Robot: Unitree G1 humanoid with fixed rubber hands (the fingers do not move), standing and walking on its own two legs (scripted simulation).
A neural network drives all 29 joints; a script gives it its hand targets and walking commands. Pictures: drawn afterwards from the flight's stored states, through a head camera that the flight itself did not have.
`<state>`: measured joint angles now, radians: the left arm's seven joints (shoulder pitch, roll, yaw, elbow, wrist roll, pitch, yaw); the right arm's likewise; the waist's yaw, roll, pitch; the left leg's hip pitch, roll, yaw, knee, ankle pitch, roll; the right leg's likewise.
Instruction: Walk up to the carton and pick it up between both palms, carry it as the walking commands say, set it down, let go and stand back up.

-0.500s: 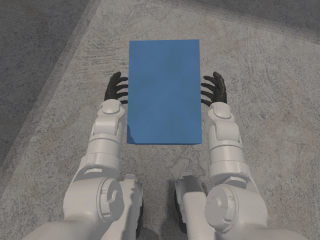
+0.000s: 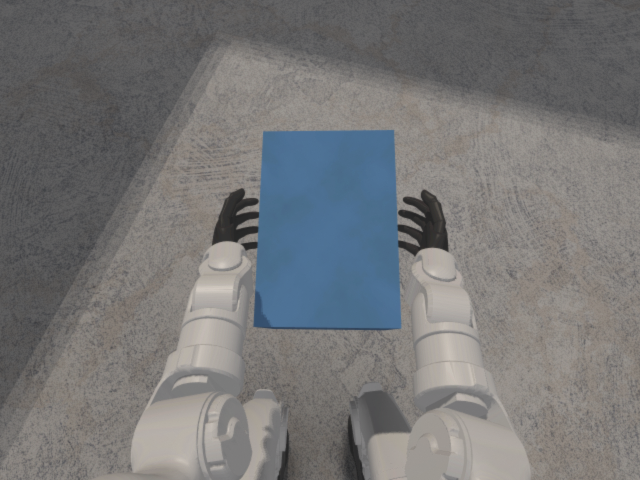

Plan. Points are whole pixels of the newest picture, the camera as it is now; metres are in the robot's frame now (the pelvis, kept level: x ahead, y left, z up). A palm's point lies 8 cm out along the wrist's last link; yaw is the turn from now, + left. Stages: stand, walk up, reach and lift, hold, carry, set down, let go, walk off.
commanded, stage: reach and lift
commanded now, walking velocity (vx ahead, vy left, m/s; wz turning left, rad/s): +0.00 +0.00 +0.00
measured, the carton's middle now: (328, 238) +0.44 -0.02 -0.10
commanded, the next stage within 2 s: none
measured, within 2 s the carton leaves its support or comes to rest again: neither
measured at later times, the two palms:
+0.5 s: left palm (217, 237) +0.38 +0.11 +0.04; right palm (455, 241) +0.37 -0.15 +0.05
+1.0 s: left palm (197, 221) +0.36 +0.11 +0.11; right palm (486, 225) +0.35 -0.15 +0.12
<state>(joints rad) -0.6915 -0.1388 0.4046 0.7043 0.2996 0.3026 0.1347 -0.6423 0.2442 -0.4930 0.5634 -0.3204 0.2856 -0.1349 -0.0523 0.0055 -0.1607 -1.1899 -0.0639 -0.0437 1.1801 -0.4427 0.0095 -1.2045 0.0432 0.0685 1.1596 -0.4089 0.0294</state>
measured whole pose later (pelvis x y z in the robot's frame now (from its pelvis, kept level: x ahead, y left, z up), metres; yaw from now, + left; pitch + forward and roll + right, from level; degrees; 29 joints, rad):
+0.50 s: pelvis +0.01 +0.00 +0.07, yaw +1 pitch +17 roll +0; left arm -0.56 -0.19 0.40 0.63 0.33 0.32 0.08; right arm -0.52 0.24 -0.45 0.53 -0.33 0.31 -0.11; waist -0.05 0.00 -0.08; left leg -0.79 -0.06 -0.07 0.81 -0.31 0.01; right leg -0.80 0.03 0.06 0.79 -0.28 0.02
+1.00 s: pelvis +0.03 +0.00 +0.10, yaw +0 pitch +4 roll +0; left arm -0.44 -0.21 0.34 0.55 0.33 0.45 0.07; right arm -0.43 0.21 -0.39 0.52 -0.33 0.45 -0.07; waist -0.06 -0.01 -0.04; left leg -0.36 -0.05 -0.07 0.52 -0.23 0.02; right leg -0.37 0.02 0.07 0.50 -0.20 0.02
